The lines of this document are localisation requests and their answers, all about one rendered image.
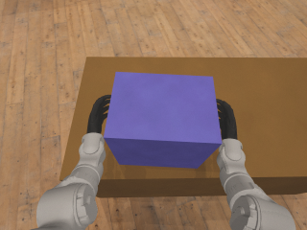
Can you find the robot right hand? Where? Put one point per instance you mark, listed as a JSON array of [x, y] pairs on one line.
[[227, 120]]

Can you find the robot left hand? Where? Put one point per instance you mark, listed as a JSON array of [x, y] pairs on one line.
[[97, 116]]

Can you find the robot right forearm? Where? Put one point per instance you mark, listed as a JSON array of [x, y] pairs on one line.
[[233, 174]]

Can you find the robot left upper arm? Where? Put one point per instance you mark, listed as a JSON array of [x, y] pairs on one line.
[[70, 207]]

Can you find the robot right upper arm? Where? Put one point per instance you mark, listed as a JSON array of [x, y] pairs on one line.
[[250, 212]]

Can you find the carton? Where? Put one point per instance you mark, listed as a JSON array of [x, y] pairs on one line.
[[162, 120]]

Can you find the pedestal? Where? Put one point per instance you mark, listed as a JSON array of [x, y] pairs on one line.
[[268, 96]]

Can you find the robot left forearm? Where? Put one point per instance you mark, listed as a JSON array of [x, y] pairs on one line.
[[89, 169]]

